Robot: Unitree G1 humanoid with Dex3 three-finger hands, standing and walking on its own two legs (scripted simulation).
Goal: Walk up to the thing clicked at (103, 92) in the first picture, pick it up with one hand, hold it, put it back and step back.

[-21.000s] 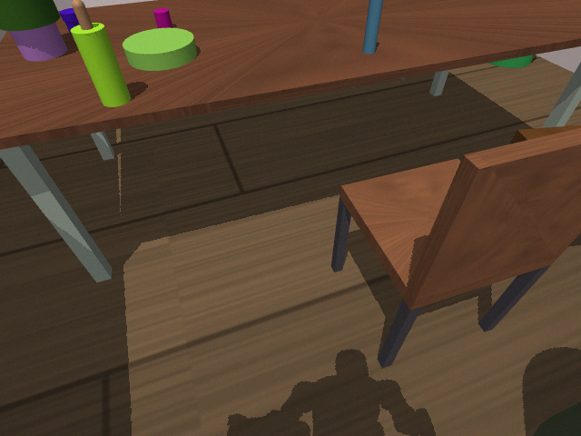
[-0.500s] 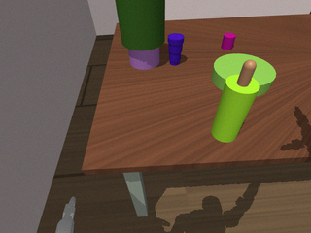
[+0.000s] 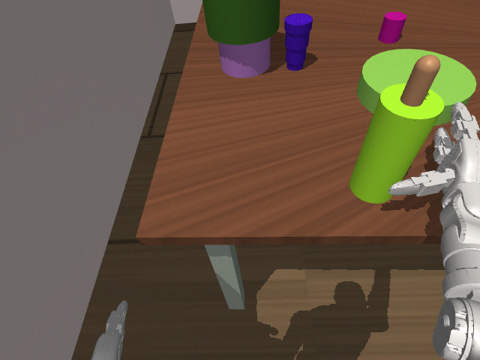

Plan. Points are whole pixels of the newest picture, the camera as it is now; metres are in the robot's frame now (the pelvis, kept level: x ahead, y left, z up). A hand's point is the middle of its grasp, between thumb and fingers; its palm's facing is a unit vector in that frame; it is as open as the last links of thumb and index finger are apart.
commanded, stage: close in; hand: right
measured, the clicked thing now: (394, 136) +0.46 -0.20 +0.14
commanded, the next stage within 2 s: rest palm in 0.26 s
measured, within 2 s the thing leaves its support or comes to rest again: leaves its support in 1.94 s
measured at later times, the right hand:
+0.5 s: hand (390, 152) +0.45 -0.20 +0.11, palm faces +0.23 +0.97 +0.01, open 17.5 cm
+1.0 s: hand (391, 153) +0.43 -0.19 +0.12, palm faces +0.26 +0.97 +0.01, open 16.9 cm
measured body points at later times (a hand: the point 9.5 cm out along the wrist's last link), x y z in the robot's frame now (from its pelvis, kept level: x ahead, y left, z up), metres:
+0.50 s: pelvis -0.02 +0.01 -0.01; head +0.04 +0.00 +0.44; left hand +0.12 +0.27 -0.06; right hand +0.43 -0.25 +0.11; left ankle +0.01 +0.14 -0.71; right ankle +0.00 -0.12 -0.71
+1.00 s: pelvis -0.01 +0.01 +0.00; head +0.02 +0.00 +0.45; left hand +0.14 +0.27 -0.05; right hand +0.41 -0.24 +0.13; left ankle +0.01 +0.14 -0.71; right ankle +0.00 -0.12 -0.71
